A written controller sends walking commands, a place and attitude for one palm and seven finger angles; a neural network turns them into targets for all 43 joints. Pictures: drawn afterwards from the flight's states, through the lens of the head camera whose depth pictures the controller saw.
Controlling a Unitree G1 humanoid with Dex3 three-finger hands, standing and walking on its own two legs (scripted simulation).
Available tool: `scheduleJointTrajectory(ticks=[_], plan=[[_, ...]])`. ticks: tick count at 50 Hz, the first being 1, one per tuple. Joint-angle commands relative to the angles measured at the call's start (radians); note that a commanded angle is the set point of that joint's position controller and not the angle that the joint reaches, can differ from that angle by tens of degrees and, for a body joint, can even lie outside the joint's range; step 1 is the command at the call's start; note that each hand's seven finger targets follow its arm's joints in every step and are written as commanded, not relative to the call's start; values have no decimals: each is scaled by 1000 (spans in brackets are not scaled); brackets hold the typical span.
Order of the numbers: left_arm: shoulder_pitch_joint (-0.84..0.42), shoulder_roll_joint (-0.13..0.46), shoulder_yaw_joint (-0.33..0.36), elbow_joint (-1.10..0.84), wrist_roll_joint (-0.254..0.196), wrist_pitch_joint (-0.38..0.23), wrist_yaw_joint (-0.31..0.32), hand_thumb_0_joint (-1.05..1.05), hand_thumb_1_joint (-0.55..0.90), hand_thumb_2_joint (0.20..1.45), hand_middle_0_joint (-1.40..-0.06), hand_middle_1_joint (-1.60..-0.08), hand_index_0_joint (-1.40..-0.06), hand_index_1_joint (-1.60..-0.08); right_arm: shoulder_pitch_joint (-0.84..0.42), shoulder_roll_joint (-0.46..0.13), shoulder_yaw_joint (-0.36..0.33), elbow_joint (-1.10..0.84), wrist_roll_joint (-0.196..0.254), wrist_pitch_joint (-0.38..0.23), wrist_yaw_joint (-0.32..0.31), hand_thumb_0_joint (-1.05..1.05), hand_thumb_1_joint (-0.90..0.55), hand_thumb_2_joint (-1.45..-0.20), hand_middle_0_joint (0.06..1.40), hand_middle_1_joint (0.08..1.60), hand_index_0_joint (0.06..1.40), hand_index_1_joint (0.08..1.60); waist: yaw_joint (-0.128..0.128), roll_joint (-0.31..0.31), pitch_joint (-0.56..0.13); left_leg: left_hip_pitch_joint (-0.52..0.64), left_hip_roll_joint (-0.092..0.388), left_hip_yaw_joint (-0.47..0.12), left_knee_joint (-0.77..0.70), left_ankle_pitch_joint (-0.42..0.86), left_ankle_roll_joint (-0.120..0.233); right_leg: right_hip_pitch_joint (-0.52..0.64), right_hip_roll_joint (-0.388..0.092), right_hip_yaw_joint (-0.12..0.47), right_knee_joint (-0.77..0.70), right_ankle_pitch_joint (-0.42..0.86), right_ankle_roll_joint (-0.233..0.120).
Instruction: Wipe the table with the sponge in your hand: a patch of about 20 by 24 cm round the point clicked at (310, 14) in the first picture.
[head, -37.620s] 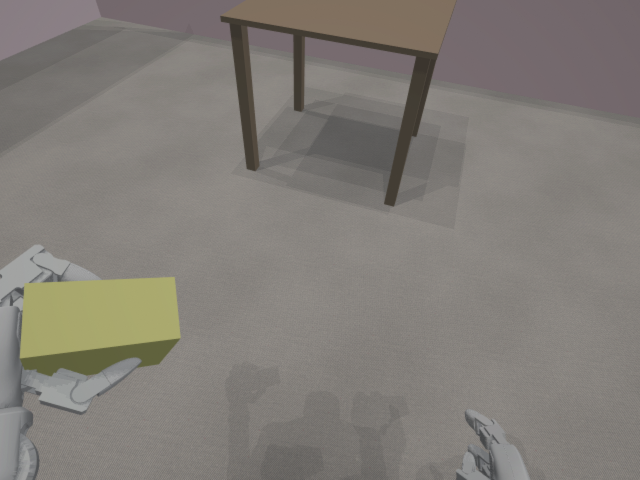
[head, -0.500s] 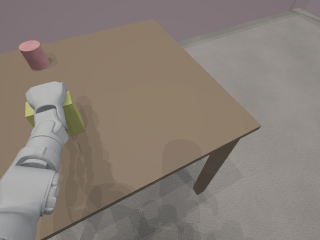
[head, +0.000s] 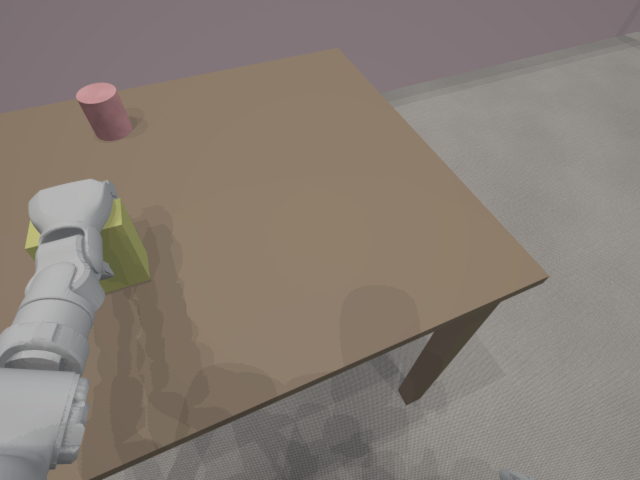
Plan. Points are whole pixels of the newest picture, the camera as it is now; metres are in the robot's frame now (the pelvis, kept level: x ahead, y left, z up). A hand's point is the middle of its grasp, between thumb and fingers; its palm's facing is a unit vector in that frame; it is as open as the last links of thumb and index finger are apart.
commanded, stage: wipe back along the first lane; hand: left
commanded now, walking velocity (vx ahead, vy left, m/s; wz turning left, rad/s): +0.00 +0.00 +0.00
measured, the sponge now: (99, 259) +0.40 +0.33 +0.01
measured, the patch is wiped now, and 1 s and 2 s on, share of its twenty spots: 1.00 1.00 1.00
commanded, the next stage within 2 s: lift the sponge slowly off the table in 1.62 s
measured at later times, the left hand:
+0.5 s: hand (88, 265) +0.36 +0.32 +0.05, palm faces -0.08 -0.03 -1.00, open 10.0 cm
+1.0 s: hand (97, 296) +0.32 +0.29 +0.05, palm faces -0.04 -0.04 -1.00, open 10.0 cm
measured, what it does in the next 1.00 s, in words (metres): stands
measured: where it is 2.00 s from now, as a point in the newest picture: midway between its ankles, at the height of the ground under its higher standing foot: outside the picture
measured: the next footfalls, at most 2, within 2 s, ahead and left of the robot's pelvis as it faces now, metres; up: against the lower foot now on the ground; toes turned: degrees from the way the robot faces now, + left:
none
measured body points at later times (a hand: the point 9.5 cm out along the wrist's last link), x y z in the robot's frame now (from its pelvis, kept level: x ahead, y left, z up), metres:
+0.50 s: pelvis +0.00 -0.01 +0.00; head +0.03 -0.01 +0.45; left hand +0.36 +0.31 +0.10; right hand +0.13 -0.27 -0.12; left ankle -0.01 +0.09 -0.73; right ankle -0.04 -0.12 -0.73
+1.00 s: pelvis +0.00 -0.01 +0.00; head +0.01 -0.03 +0.45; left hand +0.32 +0.29 +0.10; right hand +0.18 -0.24 -0.11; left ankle -0.01 +0.09 -0.73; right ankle -0.04 -0.12 -0.73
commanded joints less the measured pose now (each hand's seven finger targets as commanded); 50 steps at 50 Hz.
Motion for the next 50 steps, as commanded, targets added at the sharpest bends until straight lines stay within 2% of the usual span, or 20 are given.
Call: scheduleJointTrajectory(ticks=[1,2,4,7,9,12,13,14,18,19,22,25,26,27,31,33,44,48,49,50], plan=[[-255,265,40,-154,23,10,15,0,100,1300,-1200,-1600,-1200,-1600,29,-165,-60,-88,-3,-16,-4,0,-900,-900,200,300,200,300,10,55,-332,296,-8,-55,-11,489,11,74,20,22,-17,431,-54],[-205,261,50,-167,18,13,15,0,100,1300,-1200,-1600,-1200,-1600,25,-164,-61,-93,-2,-14,0,0,-900,-900,200,300,200,300,23,57,-340,297,-8,-55,-11,501,10,89,20,22,-18,446,-55],[-170,213,36,-217,-5,8,9,0,100,1300,-1200,-1600,-1200,-1600,4,-159,-62,-106,3,-13,3,0,-900,-900,200,300,200,300,24,43,-346,309,-3,-60,-12,540,11,99,19,24,-18,471,-55],[-122,178,1,-226,-13,30,8,0,100,1300,-1200,-1600,-1200,-1600,-4,-163,-61,-108,7,-7,4,0,-900,-900,200,300,200,300,10,2,-289,289,-8,-57,-19,470,15,86,20,20,-31,441,-49],[-101,202,37,-241,-30,34,7,0,100,1300,-1200,-1600,-1200,-1600,-24,-164,-56,-111,10,-6,1,0,-900,-900,200,300,200,300,25,-3,-282,272,-11,-55,-32,456,17,113,17,26,-36,451,-53],[-91,169,-6,-211,-30,56,1,0,100,1300,-1200,-1600,-1200,-1600,-25,-166,-51,-107,16,-2,-3,0,-900,-900,200,300,200,300,8,-36,-224,244,-18,-48,-42,379,18,102,15,25,-49,412,-47],[-68,193,15,-195,-31,61,0,0,100,1300,-1200,-1600,-1200,-1600,-27,-168,-50,-104,15,0,-4,0,-900,-900,200,300,200,300,18,-38,-222,232,-19,-45,-47,360,18,112,14,25,-50,396,-48],[-87,188,17,-229,-37,51,-5,0,100,1300,-1200,-1600,-1200,-1600,-43,-164,-46,-108,17,0,-6,0,-900,-900,200,300,200,300,25,-1,-234,247,-18,-49,-53,383,17,115,13,29,-48,406,-55],[1,137,-20,-252,-36,52,-13,0,100,1300,-1200,-1600,-1200,-1600,-46,-159,-48,-124,17,1,-4,0,-900,-900,200,300,200,300,29,-16,-242,252,-21,-43,-45,386,16,128,14,27,-45,420,-53],[27,139,9,-274,-48,44,-13,0,100,1300,-1200,-1600,-1200,-1600,-58,-156,-50,-128,17,-2,-3,0,-900,-900,200,300,200,300,43,-13,-252,258,-17,-47,-48,410,16,138,14,29,-44,438,-57],[76,107,-21,-286,-48,57,-8,0,100,1300,-1200,-1600,-1200,-1600,-64,-157,-49,-138,20,-1,-1,0,-900,-900,200,300,200,300,39,-39,-220,247,-20,-51,-52,367,14,117,17,20,-48,388,-53],[76,92,-28,-331,-56,70,1,0,100,1300,-1200,-1600,-1200,-1600,-84,-156,-47,-143,21,-3,-3,0,-900,-900,200,300,200,300,42,-22,-204,264,-18,-57,-61,353,14,107,19,20,-53,352,-56],[99,53,-57,-339,-60,79,2,0,100,1300,-1200,-1600,-1200,-1600,-89,-150,-48,-150,22,-4,-2,0,-900,-900,200,300,200,300,41,-25,-206,267,-17,-55,-62,349,13,104,19,15,-54,344,-55],[119,73,-35,-343,-62,90,3,0,100,1300,-1200,-1600,-1200,-1600,-93,-152,-46,-151,23,-4,-1,0,-900,-900,200,300,200,300,49,-36,-201,263,-17,-59,-66,344,12,112,19,15,-58,343,-56],[101,20,-89,-388,-65,119,2,0,100,1300,-1200,-1600,-1200,-1600,-122,-147,-40,-157,26,-4,-5,0,-900,-900,200,300,200,300,40,-24,-174,278,-16,-68,-77,312,10,86,22,9,-62,285,-57],[98,37,-78,-376,-63,137,2,0,100,1300,-1200,-1600,-1200,-1600,-128,-147,-36,-152,27,-3,-8,0,-900,-900,200,300,200,300,42,-37,-164,272,-19,-67,-86,279,10,89,21,12,-71,256,-57],[246,-52,-113,-519,-78,151,-14,0,100,1300,-1200,-1600,-1200,-1600,-184,-132,-28,-190,24,-19,1,0,-900,-900,200,300,200,300,70,-30,-188,305,-16,-75,-84,353,6,134,22,11,-53,326,-63],[315,-71,-127,-555,-82,177,-7,0,100,1300,-1200,-1600,-1200,-1600,-199,-130,-26,-194,24,-21,5,0,-900,-900,200,300,200,300,72,-48,-157,299,-18,-68,-84,343,6,141,20,9,-53,339,-58],[329,-46,-95,-577,-86,182,-6,0,100,1300,-1200,-1600,-1200,-1600,-213,-131,-25,-198,23,-22,5,0,-900,-900,200,300,200,300,81,-51,-163,293,-17,-72,-89,350,6,158,20,14,-53,346,-61],[326,-69,-127,-583,-84,190,-6,0,100,1300,-1200,-1600,-1200,-1600,-213,-130,-22,-196,24,-21,4,0,-900,-900,200,300,200,300,74,-44,-149,297,-20,-68,-89,340,6,152,19,10,-53,341,-58]])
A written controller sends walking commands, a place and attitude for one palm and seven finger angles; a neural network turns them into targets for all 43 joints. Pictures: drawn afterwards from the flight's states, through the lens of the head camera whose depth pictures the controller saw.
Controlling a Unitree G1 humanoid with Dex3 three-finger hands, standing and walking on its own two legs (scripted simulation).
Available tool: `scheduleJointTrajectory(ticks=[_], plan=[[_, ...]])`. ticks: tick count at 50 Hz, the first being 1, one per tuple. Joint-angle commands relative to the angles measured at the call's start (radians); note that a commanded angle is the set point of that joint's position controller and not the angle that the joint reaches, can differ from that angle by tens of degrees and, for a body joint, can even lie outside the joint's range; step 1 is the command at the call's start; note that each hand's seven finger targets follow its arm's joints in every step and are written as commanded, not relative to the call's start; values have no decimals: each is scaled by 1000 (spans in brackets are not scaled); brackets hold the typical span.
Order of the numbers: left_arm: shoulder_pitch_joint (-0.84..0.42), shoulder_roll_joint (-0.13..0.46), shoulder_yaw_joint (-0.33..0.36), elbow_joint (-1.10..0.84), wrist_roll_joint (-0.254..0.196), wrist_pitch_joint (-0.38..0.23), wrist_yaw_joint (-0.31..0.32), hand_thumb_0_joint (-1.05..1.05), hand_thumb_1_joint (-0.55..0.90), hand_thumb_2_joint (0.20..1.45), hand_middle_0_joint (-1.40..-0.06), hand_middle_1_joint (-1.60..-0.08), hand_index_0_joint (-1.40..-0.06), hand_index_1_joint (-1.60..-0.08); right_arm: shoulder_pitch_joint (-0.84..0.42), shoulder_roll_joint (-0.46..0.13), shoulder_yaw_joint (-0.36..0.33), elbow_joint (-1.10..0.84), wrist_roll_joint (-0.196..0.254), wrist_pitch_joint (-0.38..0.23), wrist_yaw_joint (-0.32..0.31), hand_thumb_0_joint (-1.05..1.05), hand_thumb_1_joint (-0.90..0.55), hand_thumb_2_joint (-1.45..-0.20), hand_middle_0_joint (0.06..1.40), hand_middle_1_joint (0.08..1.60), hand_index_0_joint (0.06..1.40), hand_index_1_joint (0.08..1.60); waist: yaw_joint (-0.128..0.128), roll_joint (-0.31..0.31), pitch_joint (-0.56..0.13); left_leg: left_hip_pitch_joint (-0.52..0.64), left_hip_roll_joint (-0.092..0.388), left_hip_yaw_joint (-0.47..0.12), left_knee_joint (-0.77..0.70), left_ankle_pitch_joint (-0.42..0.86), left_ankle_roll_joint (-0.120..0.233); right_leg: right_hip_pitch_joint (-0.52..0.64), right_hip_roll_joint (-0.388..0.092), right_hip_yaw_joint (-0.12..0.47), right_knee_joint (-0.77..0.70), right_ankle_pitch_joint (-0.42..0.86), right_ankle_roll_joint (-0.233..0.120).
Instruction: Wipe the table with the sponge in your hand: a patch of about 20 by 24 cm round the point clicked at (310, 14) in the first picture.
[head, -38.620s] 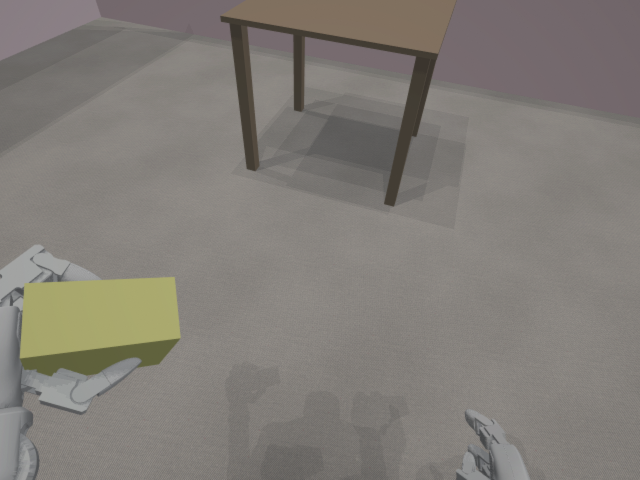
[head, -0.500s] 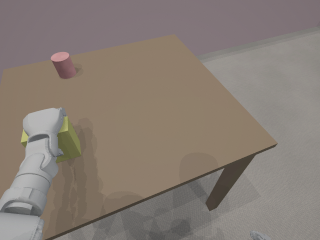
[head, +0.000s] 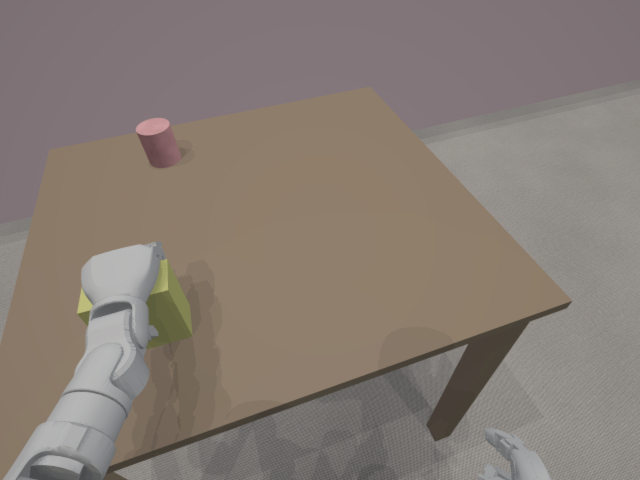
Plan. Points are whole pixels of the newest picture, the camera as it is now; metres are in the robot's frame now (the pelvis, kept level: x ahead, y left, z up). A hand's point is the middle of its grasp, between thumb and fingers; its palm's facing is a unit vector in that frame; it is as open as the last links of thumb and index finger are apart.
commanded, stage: wipe back along the first lane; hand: left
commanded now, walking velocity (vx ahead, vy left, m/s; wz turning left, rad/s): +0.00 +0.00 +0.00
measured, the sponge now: (145, 316) +0.32 +0.29 +0.00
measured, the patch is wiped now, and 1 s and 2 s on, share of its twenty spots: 1.00 1.00 1.00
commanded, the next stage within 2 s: lift the sponge slowly off the table in 0.62 s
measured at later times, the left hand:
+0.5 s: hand (141, 330) +0.28 +0.27 +0.04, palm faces -0.02 -0.06 -1.00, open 10.0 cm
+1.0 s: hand (137, 358) +0.24 +0.25 +0.04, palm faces -0.01 -0.10 -0.99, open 10.0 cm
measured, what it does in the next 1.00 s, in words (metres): stands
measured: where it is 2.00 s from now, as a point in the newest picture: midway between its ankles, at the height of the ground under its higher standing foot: outside the picture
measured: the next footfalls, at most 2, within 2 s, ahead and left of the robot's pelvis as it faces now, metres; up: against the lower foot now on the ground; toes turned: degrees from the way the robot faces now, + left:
none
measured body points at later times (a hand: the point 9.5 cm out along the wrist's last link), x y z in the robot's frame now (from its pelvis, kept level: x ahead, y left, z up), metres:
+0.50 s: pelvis +0.00 -0.01 +0.00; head -0.01 -0.04 +0.45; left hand +0.27 +0.26 +0.10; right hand +0.21 -0.24 -0.09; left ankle +0.00 +0.09 -0.73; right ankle -0.04 -0.11 -0.73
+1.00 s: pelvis -0.01 -0.01 +0.00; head -0.03 -0.05 +0.45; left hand +0.24 +0.25 +0.10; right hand +0.21 -0.23 -0.08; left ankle +0.00 +0.09 -0.73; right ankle -0.04 -0.11 -0.73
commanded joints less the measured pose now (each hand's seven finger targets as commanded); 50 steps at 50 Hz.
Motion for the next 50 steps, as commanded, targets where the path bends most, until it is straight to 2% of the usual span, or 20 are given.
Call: scheduleJointTrajectory(ticks=[1,11,12,14,15,16,19,20,29,30,32,34,35,39,42,44,46,48,49,50], plan=[[-82,66,-6,-107,-18,20,-31,0,100,1300,-1200,-1600,-1200,-1600,-135,-136,-45,-142,1,-44,-3,0,-900,-900,200,300,200,300,-9,-89,-149,166,-7,-59,-44,320,14,17,29,18,-34,336,-51],[59,54,3,-184,-32,45,-43,0,100,1300,-1200,-1600,-1200,-1600,-175,-126,-37,-155,1,-57,-2,0,-900,-900,200,300,200,300,12,-112,-134,164,-14,-48,-52,312,15,66,24,33,-38,381,-49],[77,26,-24,-210,-40,45,-47,0,100,1300,-1200,-1600,-1200,-1600,-183,-124,-35,-164,1,-60,-1,0,-900,-900,200,300,200,300,10,-113,-130,161,-16,-45,-53,311,17,72,22,34,-41,393,-47],[88,99,45,-220,-37,48,-43,0,100,1300,-1200,-1600,-1200,-1600,-190,-132,-35,-155,-3,-60,-3,0,-900,-900,200,300,200,300,21,-111,-136,160,-16,-49,-57,310,15,87,23,51,-42,402,-51],[109,68,22,-246,-44,46,-42,0,100,1300,-1200,-1600,-1200,-1600,-191,-124,-36,-163,-3,-60,-3,0,-900,-900,200,300,200,300,19,-100,-138,160,-19,-38,-55,307,16,96,19,46,-40,413,-46],[151,77,39,-246,-50,46,-41,0,100,1300,-1200,-1600,-1200,-1600,-192,-122,-34,-165,-1,-64,-2,0,-900,-900,200,300,200,300,24,-126,-128,155,-21,-38,-53,314,16,106,18,44,-39,438,-45],[166,99,60,-290,-49,51,-40,0,100,1300,-1200,-1600,-1200,-1600,-213,-127,-34,-165,-3,-65,-2,0,-900,-900,200,300,200,300,29,-101,-114,154,-19,-42,-66,304,12,102,19,60,-45,423,-48],[159,50,11,-303,-51,54,-41,0,100,1300,-1200,-1600,-1200,-1600,-213,-120,-34,-167,-3,-66,-3,0,-900,-900,200,300,200,300,18,-102,-104,160,-20,-34,-63,297,15,94,19,55,-46,416,-44],[314,80,65,-386,-62,58,-29,0,100,1300,-1200,-1600,-1200,-1600,-250,-118,-36,-172,-5,-82,0,0,-900,-900,200,300,200,300,47,-114,-109,161,-24,-37,-67,295,11,123,16,84,-45,446,-46],[308,37,20,-397,-63,60,-29,0,100,1300,-1200,-1600,-1200,-1600,-247,-111,-35,-174,-6,-82,0,0,-900,-900,200,300,200,300,35,-116,-93,160,-23,-28,-66,281,13,112,14,73,-45,430,-41],[334,52,34,-400,-62,66,-27,0,100,1300,-1200,-1600,-1200,-1600,-251,-112,-35,-172,-4,-84,0,0,-900,-900,200,300,200,300,40,-118,-79,158,-21,-33,-71,267,12,104,17,76,-51,395,-42],[325,58,37,-424,-57,73,-29,0,100,1300,-1200,-1600,-1200,-1600,-265,-114,-34,-173,-4,-85,1,0,-900,-900,200,300,200,300,42,-113,-69,164,-19,-41,-79,262,12,95,19,83,-59,374,-46],[317,14,-11,-437,-59,75,-31,0,100,1300,-1200,-1600,-1200,-1600,-263,-108,-33,-179,-4,-86,0,0,-900,-900,200,300,200,300,35,-111,-65,166,-20,-35,-79,252,15,91,19,74,-58,355,-42],[241,79,42,-461,-47,81,-28,0,100,1300,-1200,-1600,-1200,-1600,-275,-114,-33,-170,-8,-89,-11,0,-900,-900,200,300,200,300,40,-99,-74,180,-21,-44,-92,228,16,89,23,85,-73,307,-47],[236,71,32,-455,-42,76,-31,0,100,1300,-1200,-1600,-1200,-1600,-275,-108,-31,-164,-8,-95,-16,0,-900,-900,200,300,200,300,39,-92,-75,189,-22,-40,-93,225,17,91,21,78,-76,292,-45],[222,125,76,-488,-34,69,-30,0,100,1300,-1200,-1600,-1200,-1600,-287,-110,-32,-164,-13,-98,-18,0,-900,-900,200,300,200,300,50,-66,-88,202,-24,-50,-97,232,17,103,23,94,-80,287,-51],[203,75,28,-486,-27,64,-35,0,100,1300,-1200,-1600,-1200,-1600,-282,-102,-30,-161,-12,-105,-18,0,-900,-900,200,300,200,300,40,-58,-80,210,-23,-47,-97,239,18,91,24,75,-81,284,-50],[195,93,40,-496,-25,58,-36,0,100,1300,-1200,-1600,-1200,-1600,-283,-103,-31,-160,-15,-109,-18,0,-900,-900,200,300,200,300,44,-65,-81,216,-23,-49,-101,235,20,96,23,77,-88,277,-50],[184,139,85,-520,-27,54,-34,0,100,1300,-1200,-1600,-1200,-1600,-292,-107,-31,-160,-17,-109,-20,0,-900,-900,200,300,200,300,51,-56,-91,224,-22,-55,-107,236,19,106,26,95,-92,274,-55],[169,108,53,-522,-26,53,-35,0,100,1300,-1200,-1600,-1200,-1600,-288,-102,-31,-159,-17,-111,-23,0,-900,-900,200,300,200,300,42,-62,-93,222,-23,-48,-105,235,21,107,24,83,-88,272,-50]])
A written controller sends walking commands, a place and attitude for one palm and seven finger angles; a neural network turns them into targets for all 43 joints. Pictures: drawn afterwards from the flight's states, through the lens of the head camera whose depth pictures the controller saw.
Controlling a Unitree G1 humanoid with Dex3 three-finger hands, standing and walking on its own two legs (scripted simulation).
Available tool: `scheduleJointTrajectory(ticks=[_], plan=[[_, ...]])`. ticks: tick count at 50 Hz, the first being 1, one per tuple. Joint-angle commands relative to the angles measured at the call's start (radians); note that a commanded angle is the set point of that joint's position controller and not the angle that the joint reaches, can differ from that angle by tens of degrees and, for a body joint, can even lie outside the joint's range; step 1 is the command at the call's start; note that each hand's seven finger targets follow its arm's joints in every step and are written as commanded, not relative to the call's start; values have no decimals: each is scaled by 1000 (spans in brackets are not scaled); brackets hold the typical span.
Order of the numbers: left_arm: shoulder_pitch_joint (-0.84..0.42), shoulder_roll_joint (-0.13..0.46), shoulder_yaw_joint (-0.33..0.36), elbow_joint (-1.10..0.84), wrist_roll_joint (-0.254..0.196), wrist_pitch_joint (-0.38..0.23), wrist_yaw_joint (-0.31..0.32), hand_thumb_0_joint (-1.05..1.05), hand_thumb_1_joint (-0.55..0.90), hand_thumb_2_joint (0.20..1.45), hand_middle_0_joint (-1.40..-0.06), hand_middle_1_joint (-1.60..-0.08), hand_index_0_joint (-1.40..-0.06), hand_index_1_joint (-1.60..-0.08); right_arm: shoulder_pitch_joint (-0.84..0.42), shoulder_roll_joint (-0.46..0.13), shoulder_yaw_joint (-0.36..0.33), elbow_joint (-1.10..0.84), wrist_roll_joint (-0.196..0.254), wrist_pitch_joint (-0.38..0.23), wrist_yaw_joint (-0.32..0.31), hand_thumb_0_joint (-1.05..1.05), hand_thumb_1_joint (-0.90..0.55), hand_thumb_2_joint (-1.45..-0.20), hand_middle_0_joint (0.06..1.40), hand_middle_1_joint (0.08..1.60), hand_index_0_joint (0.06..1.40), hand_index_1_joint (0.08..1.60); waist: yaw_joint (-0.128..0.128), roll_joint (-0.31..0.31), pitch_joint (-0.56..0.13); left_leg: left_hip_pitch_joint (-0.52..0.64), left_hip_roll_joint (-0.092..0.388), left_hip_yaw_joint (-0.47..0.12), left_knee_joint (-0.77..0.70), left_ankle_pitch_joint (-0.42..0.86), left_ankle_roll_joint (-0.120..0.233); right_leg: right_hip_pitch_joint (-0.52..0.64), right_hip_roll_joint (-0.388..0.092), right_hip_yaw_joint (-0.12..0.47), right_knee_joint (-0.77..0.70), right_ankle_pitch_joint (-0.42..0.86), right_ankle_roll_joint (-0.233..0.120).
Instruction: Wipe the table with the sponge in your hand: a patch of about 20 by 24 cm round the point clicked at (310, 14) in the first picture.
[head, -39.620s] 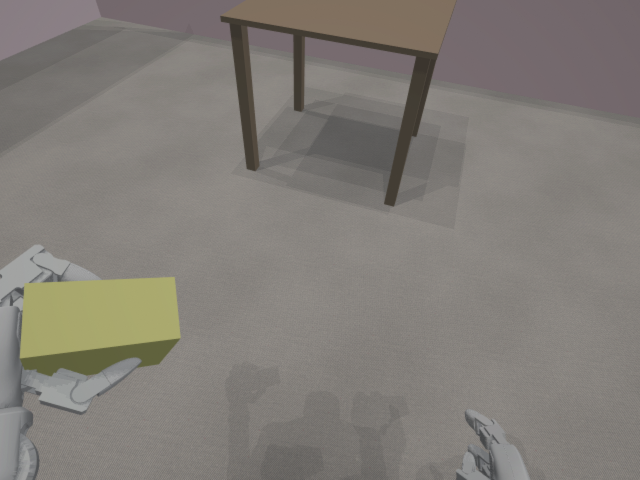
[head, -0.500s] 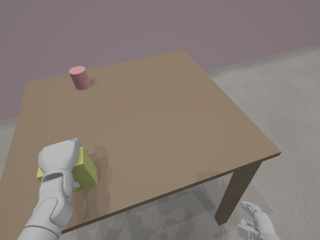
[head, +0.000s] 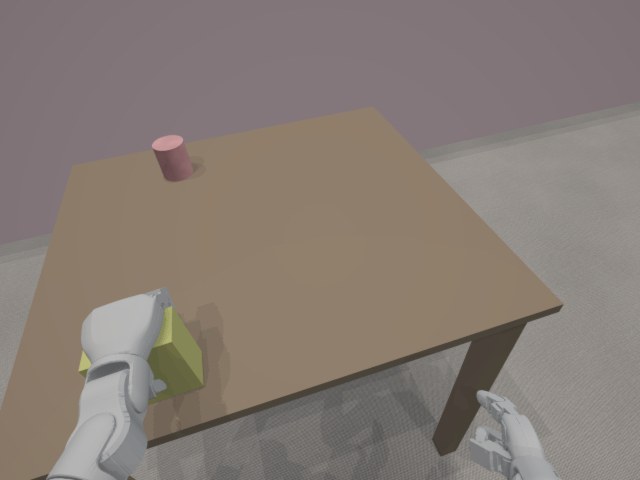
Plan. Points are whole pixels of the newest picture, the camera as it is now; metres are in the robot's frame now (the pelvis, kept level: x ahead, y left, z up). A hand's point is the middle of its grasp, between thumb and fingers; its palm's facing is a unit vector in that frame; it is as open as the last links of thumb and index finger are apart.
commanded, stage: lift the sponge slowly off the table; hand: left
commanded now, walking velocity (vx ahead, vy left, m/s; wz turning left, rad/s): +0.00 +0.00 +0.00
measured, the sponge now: (153, 367) +0.25 +0.27 +0.00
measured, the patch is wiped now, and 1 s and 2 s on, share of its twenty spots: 1.00 1.00 1.00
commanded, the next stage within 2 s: bring the sponge back beside the body in 1.82 s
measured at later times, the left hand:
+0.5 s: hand (146, 343) +0.25 +0.27 +0.05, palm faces -0.02 -0.12 -0.99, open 10.0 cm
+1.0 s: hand (137, 324) +0.26 +0.27 +0.09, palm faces +0.03 -0.11 -0.99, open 10.0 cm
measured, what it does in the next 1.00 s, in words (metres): stands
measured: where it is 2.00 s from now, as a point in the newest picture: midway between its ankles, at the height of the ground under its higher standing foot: outside the picture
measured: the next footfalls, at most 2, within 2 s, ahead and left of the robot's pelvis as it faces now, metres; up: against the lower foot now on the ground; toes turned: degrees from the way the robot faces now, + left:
none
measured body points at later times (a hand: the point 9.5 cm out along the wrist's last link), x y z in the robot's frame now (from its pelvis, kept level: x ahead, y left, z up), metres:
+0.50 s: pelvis +0.00 -0.01 +0.00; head -0.02 -0.04 +0.45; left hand +0.25 +0.27 +0.11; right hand +0.23 -0.22 -0.08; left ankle +0.01 +0.11 -0.74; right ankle -0.02 -0.10 -0.74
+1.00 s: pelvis -0.01 -0.01 +0.01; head -0.03 -0.05 +0.45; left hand +0.25 +0.27 +0.15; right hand +0.24 -0.21 -0.07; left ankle +0.01 +0.11 -0.74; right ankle -0.02 -0.10 -0.74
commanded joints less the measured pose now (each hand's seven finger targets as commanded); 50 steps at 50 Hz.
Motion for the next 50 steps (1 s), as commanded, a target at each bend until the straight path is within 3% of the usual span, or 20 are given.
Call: scheduleJointTrajectory(ticks=[1,7,9,12,14,16,19,21,24,26,29,31,34,37,39,42,44,46,49,50], plan=[[-166,140,74,-143,-4,-8,3,0,100,1300,-1200,-1600,-1200,-1600,-203,-111,-38,-163,-2,-60,-9,0,-900,-900,200,300,200,300,3,-96,-124,99,-35,-60,-51,201,40,0,11,68,-79,258,-29],[-251,153,65,-162,12,-18,1,0,100,1300,-1200,-1600,-1200,-1600,-211,-109,-34,-153,-4,-74,-18,0,-900,-900,200,300,200,300,0,-45,-116,122,-33,-65,-70,188,39,-10,13,61,-96,199,-33],[-280,196,102,-197,15,-26,2,0,100,1300,-1200,-1600,-1200,-1600,-218,-112,-34,-156,-7,-81,-21,0,-900,-900,200,300,200,300,11,-27,-150,143,-35,-74,-75,209,40,13,16,76,-98,219,-40],[-299,157,65,-181,11,-32,0,0,100,1300,-1200,-1600,-1200,-1600,-213,-107,-34,-147,-6,-88,-25,0,-900,-900,200,300,200,300,-1,-44,-138,148,-33,-66,-76,203,41,5,13,63,-105,212,-34],[-336,214,110,-223,15,-41,3,0,100,1300,-1200,-1600,-1200,-1600,-222,-113,-33,-149,-10,-93,-30,0,-900,-900,200,300,200,300,9,-17,-176,169,-36,-71,-82,222,39,31,16,81,-107,233,-40],[-315,184,88,-204,13,-43,4,0,100,1300,-1200,-1600,-1200,-1600,-217,-106,-32,-143,-9,-100,-29,0,-900,-900,200,300,200,300,4,-33,-159,168,-35,-66,-76,236,40,28,10,65,-107,258,-36],[-324,255,152,-222,10,-39,4,0,100,1300,-1200,-1600,-1200,-1600,-227,-115,-32,-140,-13,-97,-31,0,-900,-900,200,300,200,300,18,-36,-170,170,-37,-69,-89,235,38,55,10,88,-116,263,-38],[-328,223,123,-210,15,-35,3,0,100,1300,-1200,-1600,-1200,-1600,-225,-107,-30,-138,-12,-101,-33,0,-900,-900,200,300,200,300,12,-40,-163,170,-39,-60,-84,250,38,55,5,73,-114,287,-34],[-342,266,156,-255,16,-33,-1,0,100,1300,-1200,-1600,-1200,-1600,-238,-114,-32,-140,-13,-100,-33,0,-900,-900,200,300,200,300,21,-7,-192,190,-40,-66,-92,266,37,79,9,91,-117,294,-41],[-299,209,112,-248,7,-28,-8,0,100,1300,-1200,-1600,-1200,-1600,-239,-104,-30,-143,-11,-106,-28,0,-900,-900,200,300,200,300,17,-24,-173,189,-39,-60,-86,281,38,71,3,74,-115,321,-36],[-292,280,172,-273,0,-15,-20,0,100,1300,-1200,-1600,-1200,-1600,-249,-118,-28,-142,-13,-95,-26,0,-900,-900,200,300,200,300,23,-27,-179,190,-40,-65,-93,286,35,99,3,101,-118,346,-40],[-285,217,114,-281,1,-7,-31,0,100,1300,-1200,-1600,-1200,-1600,-256,-107,-25,-150,-10,-96,-23,0,-900,-900,200,300,200,300,17,-31,-155,189,-39,-59,-93,286,37,80,-2,80,-122,338,-33],[-334,263,142,-298,-1,-5,-42,0,100,1300,-1200,-1600,-1200,-1600,-267,-115,-23,-147,-9,-96,-29,0,-900,-900,200,300,200,300,15,-33,-144,202,-37,-67,-106,257,37,73,3,99,-142,279,-37],[-342,220,97,-294,3,-10,-50,0,100,1300,-1200,-1600,-1200,-1600,-263,-107,-22,-146,-9,-102,-31,0,-900,-900,200,300,200,300,13,-26,-139,211,-35,-66,-110,257,39,66,2,79,-146,263,-35],[-372,268,135,-293,2,-6,-53,0,100,1300,-1200,-1600,-1200,-1600,-273,-113,-17,-144,-11,-102,-35,0,-900,-900,200,300,200,300,17,-41,-136,213,-36,-72,-121,244,37,74,3,101,-157,245,-38],[-380,256,125,-266,6,-2,-54,0,100,1300,-1200,-1600,-1200,-1600,-269,-109,-17,-139,-10,-101,-37,0,-900,-900,200,300,200,300,19,-41,-144,214,-37,-63,-119,258,38,84,-3,85,-156,270,-35],[-403,324,181,-283,5,1,-55,0,100,1300,-1200,-1600,-1200,-1600,-282,-115,-15,-137,-11,-98,-37,0,-900,-900,200,300,200,300,27,-7,-154,215,-40,-64,-126,253,34,103,-3,113,-159,265,-41],[-394,274,143,-268,1,7,-63,0,100,1300,-1200,-1600,-1200,-1600,-284,-106,-10,-140,-8,-100,-34,0,-900,-900,200,300,200,300,23,-16,-154,207,-40,-59,-121,268,33,105,-8,94,-152,290,-37],[-358,335,201,-273,-13,18,-79,0,100,1300,-1200,-1600,-1200,-1600,-286,-120,-14,-141,-11,-91,-32,0,-900,-900,200,300,200,300,30,-38,-163,207,-41,-61,-118,271,34,122,-8,121,-151,311,-38],[-358,299,165,-277,-18,21,-88,0,100,1300,-1200,-1600,-1200,-1600,-288,-114,-11,-150,-8,-90,-30,0,-900,-900,200,300,200,300,25,-34,-157,195,-41,-56,-114,270,35,123,-12,103,-145,322,-33]])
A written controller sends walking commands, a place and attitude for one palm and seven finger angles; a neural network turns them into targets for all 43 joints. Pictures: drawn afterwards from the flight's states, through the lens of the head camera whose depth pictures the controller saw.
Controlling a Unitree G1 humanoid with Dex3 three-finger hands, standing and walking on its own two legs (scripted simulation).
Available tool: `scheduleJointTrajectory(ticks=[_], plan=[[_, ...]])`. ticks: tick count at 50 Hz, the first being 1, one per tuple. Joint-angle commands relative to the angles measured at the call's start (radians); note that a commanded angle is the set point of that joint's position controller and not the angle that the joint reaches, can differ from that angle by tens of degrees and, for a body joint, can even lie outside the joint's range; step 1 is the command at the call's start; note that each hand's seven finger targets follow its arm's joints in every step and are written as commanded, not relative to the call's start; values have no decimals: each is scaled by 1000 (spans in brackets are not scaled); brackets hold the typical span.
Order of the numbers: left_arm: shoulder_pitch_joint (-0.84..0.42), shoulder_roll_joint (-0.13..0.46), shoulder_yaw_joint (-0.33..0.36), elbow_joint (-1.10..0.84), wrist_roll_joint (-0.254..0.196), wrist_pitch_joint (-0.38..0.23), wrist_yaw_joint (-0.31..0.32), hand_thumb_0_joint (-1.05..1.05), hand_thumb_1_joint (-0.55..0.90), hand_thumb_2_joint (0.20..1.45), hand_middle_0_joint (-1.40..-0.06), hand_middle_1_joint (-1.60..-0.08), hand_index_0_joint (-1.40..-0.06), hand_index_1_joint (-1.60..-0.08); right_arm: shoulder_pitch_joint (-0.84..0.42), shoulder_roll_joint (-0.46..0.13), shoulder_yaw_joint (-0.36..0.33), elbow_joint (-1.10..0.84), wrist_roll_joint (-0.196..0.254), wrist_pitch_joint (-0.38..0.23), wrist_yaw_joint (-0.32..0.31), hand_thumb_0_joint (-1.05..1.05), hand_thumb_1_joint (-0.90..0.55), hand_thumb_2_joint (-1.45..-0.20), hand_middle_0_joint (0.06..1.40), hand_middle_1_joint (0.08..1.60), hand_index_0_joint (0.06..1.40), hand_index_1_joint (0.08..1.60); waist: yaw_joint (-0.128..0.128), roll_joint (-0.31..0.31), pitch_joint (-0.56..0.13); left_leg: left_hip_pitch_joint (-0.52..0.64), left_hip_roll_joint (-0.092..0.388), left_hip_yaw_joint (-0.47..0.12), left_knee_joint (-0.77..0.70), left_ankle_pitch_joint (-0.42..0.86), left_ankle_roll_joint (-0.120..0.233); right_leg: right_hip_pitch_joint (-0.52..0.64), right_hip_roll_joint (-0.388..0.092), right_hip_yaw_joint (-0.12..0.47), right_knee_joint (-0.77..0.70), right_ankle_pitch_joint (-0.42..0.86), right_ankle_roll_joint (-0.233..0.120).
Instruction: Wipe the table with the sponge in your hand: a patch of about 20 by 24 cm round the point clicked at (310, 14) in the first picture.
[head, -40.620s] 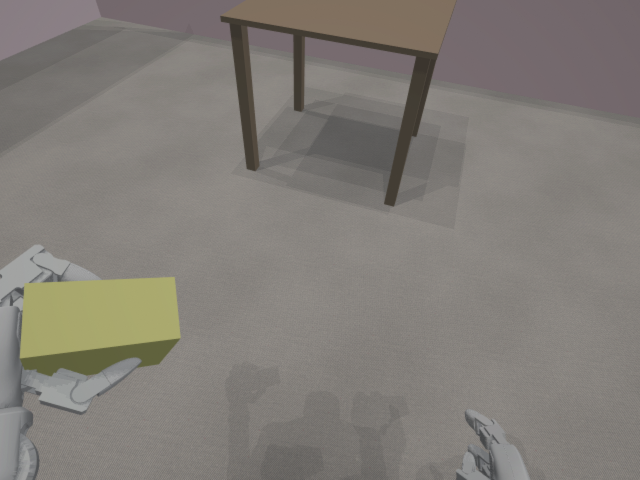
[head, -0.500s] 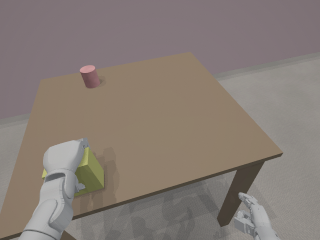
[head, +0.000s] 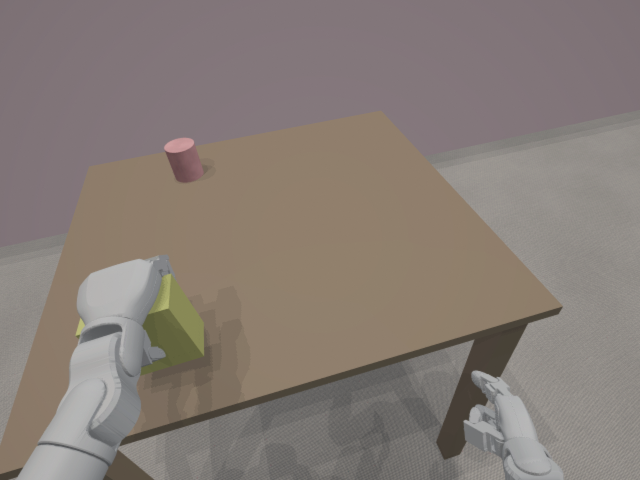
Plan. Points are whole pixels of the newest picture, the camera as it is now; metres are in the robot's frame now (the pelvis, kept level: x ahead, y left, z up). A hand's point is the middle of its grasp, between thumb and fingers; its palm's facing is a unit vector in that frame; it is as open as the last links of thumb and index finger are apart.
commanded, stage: lift the sponge slowly off the table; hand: left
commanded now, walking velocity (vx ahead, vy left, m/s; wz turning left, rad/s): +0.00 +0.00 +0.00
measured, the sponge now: (153, 335) +0.26 +0.28 +0.04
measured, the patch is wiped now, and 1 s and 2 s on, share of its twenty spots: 1.00 1.00 1.00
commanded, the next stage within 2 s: bring the sponge back beside the body in 0.82 s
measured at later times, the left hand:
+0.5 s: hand (143, 296) +0.27 +0.27 +0.12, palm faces +0.10 -0.10 -0.99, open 10.0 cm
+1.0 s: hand (139, 292) +0.27 +0.27 +0.13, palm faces +0.06 -0.10 -0.99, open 10.0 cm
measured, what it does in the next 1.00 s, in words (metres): stands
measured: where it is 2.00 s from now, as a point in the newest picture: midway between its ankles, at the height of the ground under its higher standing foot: outside the picture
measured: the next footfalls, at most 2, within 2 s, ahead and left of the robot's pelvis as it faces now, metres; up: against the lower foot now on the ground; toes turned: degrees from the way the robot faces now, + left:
none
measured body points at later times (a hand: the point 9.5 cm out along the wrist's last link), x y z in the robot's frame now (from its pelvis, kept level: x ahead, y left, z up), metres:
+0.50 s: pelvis -0.01 +0.00 +0.00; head -0.03 -0.04 +0.45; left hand +0.26 +0.27 +0.17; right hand +0.25 -0.19 -0.08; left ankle +0.02 +0.12 -0.74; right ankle -0.02 -0.08 -0.74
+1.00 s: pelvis -0.01 -0.01 +0.00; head -0.03 -0.05 +0.45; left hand +0.26 +0.27 +0.18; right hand +0.26 -0.20 -0.07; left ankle +0.02 +0.12 -0.74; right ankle -0.02 -0.08 -0.74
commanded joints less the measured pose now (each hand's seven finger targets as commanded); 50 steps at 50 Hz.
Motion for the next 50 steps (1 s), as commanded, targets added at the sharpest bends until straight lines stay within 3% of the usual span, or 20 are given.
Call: scheduleJointTrajectory(ticks=[1,4,7,9,13,14,16,19,20,24,27,29,30,34,35,39,42,44,45,50], plan=[[-258,235,150,-225,24,7,23,0,100,1300,-1200,-1600,-1200,-1600,-231,-113,-38,-179,4,-50,1,0,-900,-900,200,300,200,300,0,-50,-211,87,-49,-49,-2,212,53,9,-26,109,-51,270,-12],[-279,269,168,-256,18,4,6,0,100,1300,-1200,-1600,-1200,-1600,-233,-121,-36,-183,3,-49,0,0,-900,-900,200,300,200,300,-6,-28,-196,92,-45,-58,-11,195,53,-5,-21,120,-60,230,-17],[-281,226,127,-269,16,-14,-3,0,100,1300,-1200,-1600,-1200,-1600,-225,-114,-38,-186,1,-60,-4,0,-900,-900,200,300,200,300,-8,-28,-193,106,-44,-56,-4,204,59,-15,-24,105,-63,237,-16],[-309,284,176,-287,20,-22,-1,0,100,1300,-1200,-1600,-1200,-1600,-227,-119,-36,-186,-1,-63,-7,0,-900,-900,200,300,200,300,-4,-43,-197,106,-44,-63,-12,194,56,-7,-21,121,-66,222,-19],[-320,245,145,-312,23,-31,11,0,100,1300,-1200,-1600,-1200,-1600,-229,-108,-39,-183,1,-68,-6,0,-900,-900,200,300,200,300,1,-4,-209,119,-43,-62,-18,207,53,-8,-22,102,-67,213,-20],[-341,266,160,-322,22,-25,15,0,100,1300,-1200,-1600,-1200,-1600,-237,-111,-36,-186,1,-72,-6,0,-900,-900,200,300,200,300,2,-5,-202,117,-42,-69,-29,192,50,-8,-16,118,-73,181,-26],[-388,218,110,-276,28,-10,15,0,100,1300,-1200,-1600,-1200,-1600,-241,-104,-30,-177,6,-74,-7,0,-900,-900,200,300,200,300,-8,-19,-177,106,-38,-66,-38,166,48,-34,-21,98,-84,138,-20],[-380,269,153,-305,32,13,16,0,100,1300,-1200,-1600,-1200,-1600,-257,-113,-34,-183,5,-69,-3,0,-900,-900,200,300,200,300,13,-11,-220,114,-41,-70,-45,182,47,4,-17,118,-73,155,-29],[-379,222,113,-305,28,22,12,0,100,1300,-1200,-1600,-1200,-1600,-260,-105,-31,-193,5,-72,-1,0,-900,-900,200,300,200,300,16,-27,-237,109,-41,-60,-37,198,49,18,-22,101,-63,184,-26],[-355,259,146,-309,29,64,-4,0,100,1300,-1200,-1600,-1200,-1600,-275,-112,-28,-190,6,-55,9,0,-900,-900,200,300,200,300,16,-48,-228,101,-39,-67,-44,208,46,20,-18,120,-60,202,-27],[-385,212,92,-279,22,90,-24,0,100,1300,-1200,-1600,-1200,-1600,-277,-110,-20,-189,10,-46,9,0,-900,-900,200,300,200,300,5,-48,-181,87,-34,-65,-46,182,47,-18,-21,96,-70,165,-22],[-416,248,113,-330,30,91,-31,0,100,1300,-1200,-1600,-1200,-1600,-287,-109,-18,-202,11,-48,9,0,-900,-900,200,300,200,300,8,-39,-211,99,-35,-69,-50,175,47,-8,-17,118,-66,148,-27],[-417,213,80,-338,32,93,-34,0,100,1300,-1200,-1600,-1200,-1600,-287,-102,-17,-208,11,-51,10,0,-900,-900,200,300,200,300,12,-24,-234,102,-39,-60,-38,194,51,6,-22,104,-56,177,-26],[-437,279,135,-339,33,100,-42,0,100,1300,-1200,-1600,-1200,-1600,-286,-108,-15,-201,10,-41,8,0,-900,-900,200,300,200,300,9,-40,-219,99,-36,-68,-44,182,48,-2,-19,131,-66,162,-29],[-451,238,97,-341,32,102,-44,0,100,1300,-1200,-1600,-1200,-1600,-286,-100,-11,-211,11,-45,7,0,-900,-900,200,300,200,300,10,-39,-231,95,-39,-59,-35,194,50,7,-25,111,-57,180,-26],[-396,281,144,-336,28,109,-50,0,100,1300,-1200,-1600,-1200,-1600,-287,-108,-16,-207,11,-39,12,0,-900,-900,200,300,200,300,17,-35,-237,95,-39,-65,-33,206,48,17,-23,136,-52,207,-30],[-384,251,116,-283,19,121,-63,0,100,1300,-1200,-1600,-1200,-1600,-280,-110,-14,-201,12,-31,10,0,-900,-900,200,300,200,300,7,-66,-202,74,-38,-57,-23,195,49,-3,-31,119,-55,213,-20],[-427,297,143,-319,27,114,-65,0,100,1300,-1200,-1600,-1200,-1600,-287,-114,-13,-206,13,-34,6,0,-900,-900,200,300,200,300,4,-34,-213,82,-39,-62,-27,177,49,-6,-28,142,-58,179,-25],[-427,264,111,-306,29,113,-70,0,100,1300,-1200,-1600,-1200,-1600,-284,-107,-12,-214,12,-39,3,0,-900,-900,200,300,200,300,5,-52,-219,77,-43,-54,-14,179,52,-3,-34,125,-53,183,-20],[-344,268,133,-376,16,66,-72,0,100,1300,-1200,-1600,-1200,-1600,-275,-102,-18,-225,6,-56,6,0,-900,-900,200,300,200,300,19,-26,-253,97,-45,-59,-1,216,56,23,-35,126,-37,235,-23]])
